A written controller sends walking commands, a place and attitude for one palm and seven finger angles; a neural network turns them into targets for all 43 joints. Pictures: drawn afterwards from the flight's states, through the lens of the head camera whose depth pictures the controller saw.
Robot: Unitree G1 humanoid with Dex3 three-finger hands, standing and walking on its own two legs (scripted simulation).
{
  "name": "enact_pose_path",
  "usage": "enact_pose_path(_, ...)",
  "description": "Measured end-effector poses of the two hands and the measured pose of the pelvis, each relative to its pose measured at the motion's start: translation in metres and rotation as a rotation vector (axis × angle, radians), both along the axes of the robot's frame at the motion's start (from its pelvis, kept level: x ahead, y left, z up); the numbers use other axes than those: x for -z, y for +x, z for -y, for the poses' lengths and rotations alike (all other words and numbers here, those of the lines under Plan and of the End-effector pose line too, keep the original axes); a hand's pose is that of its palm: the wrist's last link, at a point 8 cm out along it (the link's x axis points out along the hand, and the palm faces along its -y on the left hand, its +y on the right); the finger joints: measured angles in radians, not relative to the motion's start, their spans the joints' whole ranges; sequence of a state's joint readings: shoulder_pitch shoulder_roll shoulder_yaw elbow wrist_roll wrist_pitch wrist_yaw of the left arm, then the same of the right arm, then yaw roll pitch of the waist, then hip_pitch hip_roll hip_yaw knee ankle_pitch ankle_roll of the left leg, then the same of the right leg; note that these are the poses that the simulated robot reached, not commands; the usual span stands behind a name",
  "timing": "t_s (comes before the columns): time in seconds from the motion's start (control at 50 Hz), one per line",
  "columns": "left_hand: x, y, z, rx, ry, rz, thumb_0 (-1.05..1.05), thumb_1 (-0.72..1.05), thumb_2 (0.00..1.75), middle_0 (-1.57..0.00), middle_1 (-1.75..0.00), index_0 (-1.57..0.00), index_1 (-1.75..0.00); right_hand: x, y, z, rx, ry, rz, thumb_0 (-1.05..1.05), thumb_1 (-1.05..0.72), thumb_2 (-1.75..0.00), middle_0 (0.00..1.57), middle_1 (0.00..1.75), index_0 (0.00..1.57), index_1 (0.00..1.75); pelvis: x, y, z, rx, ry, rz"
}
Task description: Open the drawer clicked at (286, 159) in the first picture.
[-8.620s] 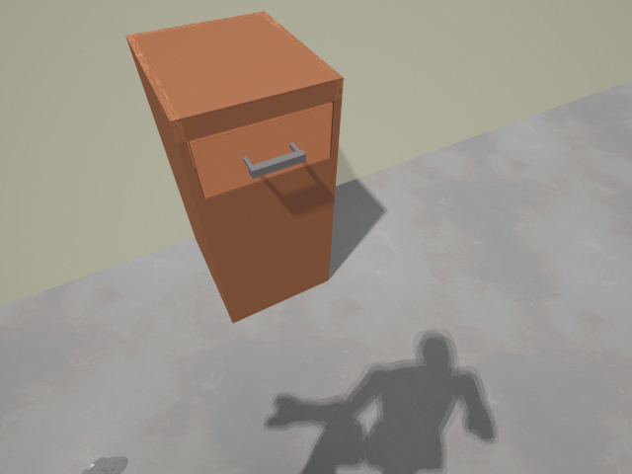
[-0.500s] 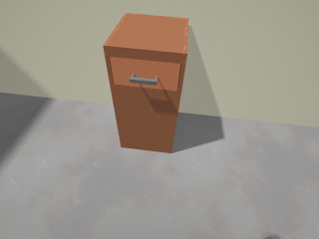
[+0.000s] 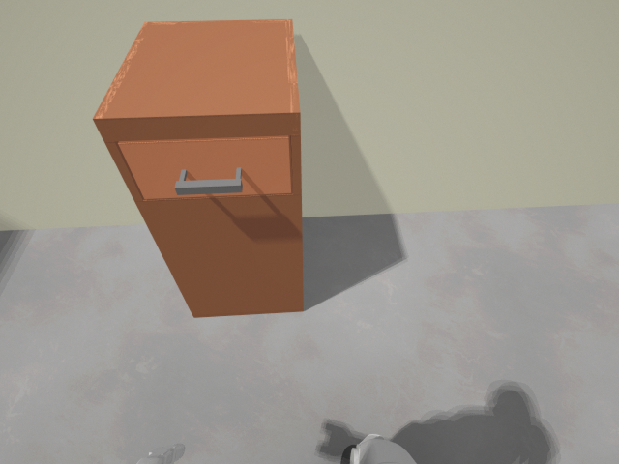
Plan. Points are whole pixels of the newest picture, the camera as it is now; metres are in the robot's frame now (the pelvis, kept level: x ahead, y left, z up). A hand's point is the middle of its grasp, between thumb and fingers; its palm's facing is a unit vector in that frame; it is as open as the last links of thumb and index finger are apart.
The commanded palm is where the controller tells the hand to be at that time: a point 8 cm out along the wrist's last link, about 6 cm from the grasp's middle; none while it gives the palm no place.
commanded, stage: take the last steps up to it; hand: left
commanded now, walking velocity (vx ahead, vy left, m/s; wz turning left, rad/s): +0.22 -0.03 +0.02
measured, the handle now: (210, 180) +0.67 +0.21 -0.08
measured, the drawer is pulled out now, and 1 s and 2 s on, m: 0.00 0.00 0.00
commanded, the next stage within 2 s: come to a stop and stand still in 0.16 s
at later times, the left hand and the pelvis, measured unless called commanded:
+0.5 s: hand out of the picture +0.14 +0.16 -0.17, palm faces +0.09 -0.99 -0.14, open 7.3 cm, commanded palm none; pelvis +0.14 +0.00 +0.01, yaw +0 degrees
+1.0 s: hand out of the picture +0.16 +0.11 -0.15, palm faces +0.02 -0.97 -0.24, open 7.3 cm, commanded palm none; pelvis +0.11 -0.07 +0.01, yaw +0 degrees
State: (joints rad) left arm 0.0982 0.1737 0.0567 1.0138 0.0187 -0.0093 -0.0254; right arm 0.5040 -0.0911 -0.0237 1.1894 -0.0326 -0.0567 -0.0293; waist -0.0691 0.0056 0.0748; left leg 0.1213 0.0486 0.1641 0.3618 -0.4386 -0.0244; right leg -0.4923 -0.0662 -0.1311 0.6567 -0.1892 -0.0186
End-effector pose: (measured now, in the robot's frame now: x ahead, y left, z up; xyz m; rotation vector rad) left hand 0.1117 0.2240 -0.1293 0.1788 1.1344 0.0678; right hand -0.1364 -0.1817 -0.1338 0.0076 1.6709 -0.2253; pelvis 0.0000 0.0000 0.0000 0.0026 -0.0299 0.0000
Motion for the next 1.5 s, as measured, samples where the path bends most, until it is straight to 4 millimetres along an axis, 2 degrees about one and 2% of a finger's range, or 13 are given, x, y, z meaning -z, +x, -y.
enact_pose_path(0.04,0.005,0.03,0.01,0.007,0.008,0.06,0.01,0.91,0.9,-0.2,-0.3,-0.2,-0.3,0.009,0.013,0.011,0.007,0.012,-0.03,0.01,-0.91,-0.9,0.2,0.3,0.2,0.3,0.011,0.021,0.012,-0.005,0.012,0.002)
enact_pose_path(0.08,0.006,0.043,0.019,-0.008,0.007,0.084,0.01,0.91,0.9,-0.2,-0.3,-0.2,-0.3,0.014,0.038,0.025,-0.002,0.007,-0.023,0.01,-0.91,-0.9,0.2,0.3,0.2,0.3,0.013,0.034,0.02,-0.009,0.004,0.012)
enact_pose_path(0.16,0.002,0.039,0.03,-0.048,0.0,0.025,0.0,0.91,0.9,-0.2,-0.3,-0.2,-0.3,0.014,0.116,0.055,-0.059,-0.037,0.107,0.01,-0.91,-0.9,0.2,0.3,0.2,0.3,0.002,0.057,0.025,-0.016,-0.012,0.018)
enact_pose_path(0.26,-0.006,0.034,0.016,-0.108,0.037,-0.03,-0.02,0.95,0.9,-0.2,-0.3,-0.21,-0.3,0.001,0.225,0.075,-0.134,-0.083,0.319,0.01,-0.91,-0.9,0.19,0.29,0.2,0.3,-0.01,0.085,0.027,-0.024,-0.02,0.003)
enact_pose_path(0.38,0.005,0.024,0.011,-0.14,0.005,-0.135,0.0,0.93,0.9,-0.2,-0.3,-0.2,-0.3,-0.012,0.318,0.064,-0.206,-0.106,0.476,0.0,-0.91,-0.9,0.19,0.29,0.19,0.3,-0.01,0.117,0.016,-0.011,-0.04,0.01)
enact_pose_path(0.52,0.016,0.018,0.013,-0.163,-0.042,-0.245,0.01,0.91,0.9,-0.2,-0.3,-0.2,-0.3,-0.016,0.362,0.036,-0.235,-0.097,0.488,0.0,-0.92,-0.9,0.19,0.3,0.2,0.3,-0.01,0.14,0.004,0.002,-0.008,0.002)
enact_pose_path(0.68,0.003,0.017,0.011,-0.139,0.032,-0.286,0.01,0.91,0.9,-0.2,-0.3,-0.2,-0.3,-0.004,0.358,0.052,-0.194,-0.078,0.457,0.0,-0.92,-0.89,0.2,0.3,0.2,0.3,-0.01,0.129,0.017,0.022,0.004,-0.035)
enact_pose_path(0.8,-0.003,0.023,0.023,-0.119,0.108,-0.213,0.01,0.91,0.9,-0.2,-0.3,-0.2,-0.3,0.016,0.325,0.093,-0.148,-0.06,0.41,0.0,-0.91,-0.9,0.2,0.3,0.2,0.3,0.0,0.118,0.046,0.019,0.021,-0.022)
enact_pose_path(0.96,-0.01,0.034,0.059,-0.09,0.07,-0.167,0.01,0.91,0.9,-0.2,-0.3,-0.2,-0.3,0.009,0.274,0.12,-0.121,-0.073,0.306,0.01,-0.91,-0.9,0.19,0.3,0.2,0.3,-0.011,0.113,0.065,0.011,0.018,-0.024)
enact_pose_path(1.08,0.0,0.038,0.067,-0.107,0.037,-0.144,0.01,0.93,0.9,-0.2,-0.3,-0.21,-0.3,0.006,0.239,0.116,-0.144,-0.076,0.232,0.01,-0.91,-0.9,0.19,0.3,0.2,0.3,-0.01,0.107,0.072,-0.003,-0.002,-0.024)
enact_pose_path(1.2,-0.004,0.025,0.069,-0.114,0.03,-0.16,0.01,0.94,0.9,-0.2,-0.3,-0.21,-0.3,0.001,0.217,0.103,-0.145,-0.039,0.199,0.01,-0.91,-0.9,0.19,0.3,0.2,0.3,-0.016,0.101,0.076,0.004,0.004,-0.011)
enact_pose_path(1.4,-0.004,-0.02,0.078,-0.128,0.013,-0.27,0.01,0.92,0.9,-0.2,-0.3,-0.2,-0.3,0.002,0.201,0.091,-0.127,-0.011,0.186,0.0,-0.91,-0.9,0.19,0.3,0.2,0.3,-0.018,0.099,0.073,0.013,0.001,-0.014)
enact_pose_path(1.5,0.001,-0.037,0.08,-0.101,0.009,-0.283,0.01,0.91,0.9,-0.2,-0.3,-0.2,-0.3,0.006,0.207,0.089,-0.116,-0.028,0.236,0.01,-0.91,-0.9,0.19,0.3,0.2,0.3,-0.012,0.094,0.061,0.02,-0.026,-0.027)
